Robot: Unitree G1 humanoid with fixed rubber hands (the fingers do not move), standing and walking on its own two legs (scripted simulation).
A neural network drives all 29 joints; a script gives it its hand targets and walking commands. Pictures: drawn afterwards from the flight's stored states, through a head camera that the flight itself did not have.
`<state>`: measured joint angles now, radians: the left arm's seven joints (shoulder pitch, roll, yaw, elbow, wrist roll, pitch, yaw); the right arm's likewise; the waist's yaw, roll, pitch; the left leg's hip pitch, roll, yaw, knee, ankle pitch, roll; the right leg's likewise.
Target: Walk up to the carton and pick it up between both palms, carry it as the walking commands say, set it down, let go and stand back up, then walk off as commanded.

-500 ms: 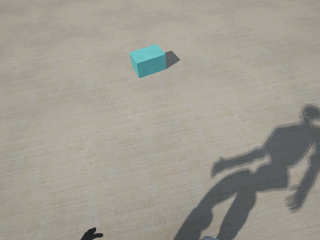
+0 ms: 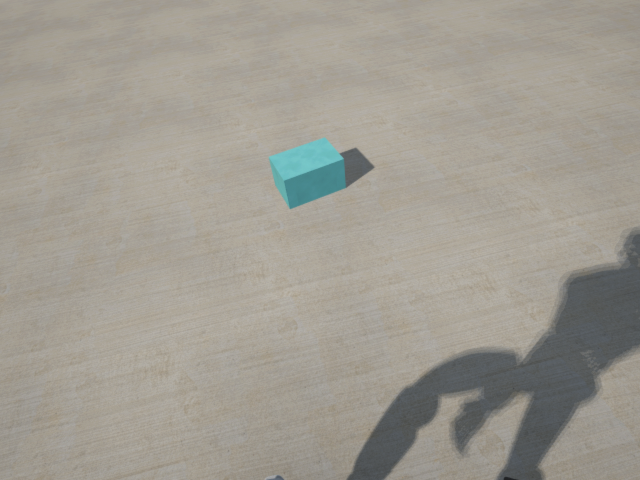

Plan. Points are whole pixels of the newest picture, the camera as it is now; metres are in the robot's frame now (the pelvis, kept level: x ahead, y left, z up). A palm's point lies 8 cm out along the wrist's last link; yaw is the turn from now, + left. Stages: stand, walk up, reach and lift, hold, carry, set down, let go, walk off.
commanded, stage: walk up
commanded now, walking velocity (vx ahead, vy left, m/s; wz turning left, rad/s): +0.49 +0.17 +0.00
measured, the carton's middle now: (307, 172) +1.55 +0.12 -0.68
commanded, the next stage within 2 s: none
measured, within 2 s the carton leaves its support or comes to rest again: neither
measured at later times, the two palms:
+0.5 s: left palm (170, 374) +0.33 +0.28 -0.12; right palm out of the picture +0.14 -0.17 -0.12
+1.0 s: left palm (186, 330) +0.40 +0.27 -0.11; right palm (433, 257) +0.54 -0.19 -0.14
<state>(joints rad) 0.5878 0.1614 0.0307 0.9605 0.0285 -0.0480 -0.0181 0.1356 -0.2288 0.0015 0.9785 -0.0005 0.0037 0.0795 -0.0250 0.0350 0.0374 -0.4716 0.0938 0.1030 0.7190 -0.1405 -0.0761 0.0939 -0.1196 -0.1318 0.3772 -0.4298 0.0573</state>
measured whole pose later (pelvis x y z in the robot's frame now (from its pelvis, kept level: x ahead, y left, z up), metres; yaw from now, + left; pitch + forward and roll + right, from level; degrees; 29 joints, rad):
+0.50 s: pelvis +0.21 +0.05 +0.01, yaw -1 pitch +2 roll -1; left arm 0.08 0.20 0.05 0.96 0.02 0.00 -0.03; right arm 0.40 -0.16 0.00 1.11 0.00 -0.07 0.01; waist -0.02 -0.02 0.05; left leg -0.12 0.04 0.17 0.39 -0.30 0.02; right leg -0.68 -0.12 -0.05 0.99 -0.15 0.06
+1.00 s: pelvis +0.45 +0.03 +0.01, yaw +0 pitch -3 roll +2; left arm 0.48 0.16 0.03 0.96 0.03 -0.05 -0.02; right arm 0.14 -0.22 0.00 0.98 0.00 -0.03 0.07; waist -0.02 0.04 0.05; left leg -0.44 0.11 0.10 0.83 -0.23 -0.06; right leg -0.05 -0.13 -0.11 0.47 -0.36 0.05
